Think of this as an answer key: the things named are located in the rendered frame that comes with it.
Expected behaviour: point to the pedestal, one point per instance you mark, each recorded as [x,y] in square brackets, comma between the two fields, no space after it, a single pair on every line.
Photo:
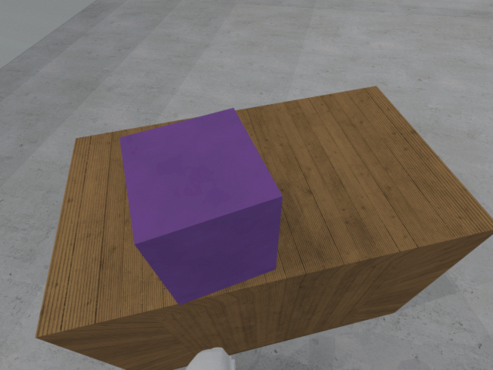
[370,217]

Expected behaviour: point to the carton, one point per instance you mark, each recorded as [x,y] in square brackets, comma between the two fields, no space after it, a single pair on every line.
[205,210]

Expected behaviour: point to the left robot thigh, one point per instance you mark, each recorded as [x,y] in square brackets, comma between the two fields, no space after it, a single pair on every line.
[212,359]

